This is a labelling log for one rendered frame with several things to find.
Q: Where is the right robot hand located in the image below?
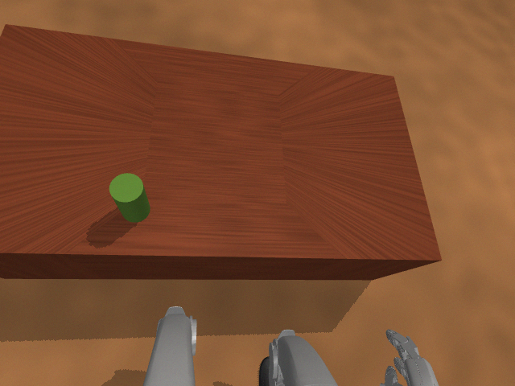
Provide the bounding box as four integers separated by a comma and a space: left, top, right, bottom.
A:
380, 329, 439, 386

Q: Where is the can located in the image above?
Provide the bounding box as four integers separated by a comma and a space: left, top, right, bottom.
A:
109, 173, 150, 223

